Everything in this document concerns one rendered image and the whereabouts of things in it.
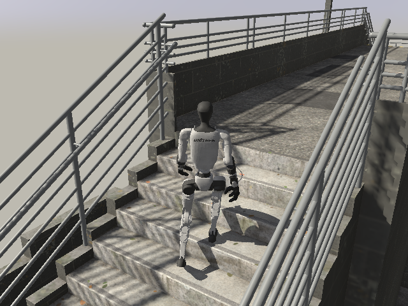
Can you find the right robot hand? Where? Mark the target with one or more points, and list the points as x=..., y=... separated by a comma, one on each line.
x=235, y=192

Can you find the left robot hand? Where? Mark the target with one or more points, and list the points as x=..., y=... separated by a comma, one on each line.
x=184, y=173

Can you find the robot left foot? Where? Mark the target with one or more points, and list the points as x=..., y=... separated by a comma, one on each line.
x=181, y=262

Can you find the left robot forearm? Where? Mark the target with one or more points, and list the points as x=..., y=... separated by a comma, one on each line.
x=181, y=166

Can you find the robot right upper arm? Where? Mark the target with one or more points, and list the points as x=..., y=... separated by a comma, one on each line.
x=226, y=145

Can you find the robot right foot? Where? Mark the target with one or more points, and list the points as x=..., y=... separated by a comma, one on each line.
x=212, y=237

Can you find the robot left upper arm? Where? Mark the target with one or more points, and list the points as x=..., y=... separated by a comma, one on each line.
x=184, y=136

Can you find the robot foot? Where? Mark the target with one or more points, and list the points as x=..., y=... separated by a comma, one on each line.
x=212, y=237
x=181, y=262

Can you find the right robot forearm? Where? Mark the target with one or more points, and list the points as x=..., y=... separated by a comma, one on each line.
x=232, y=174

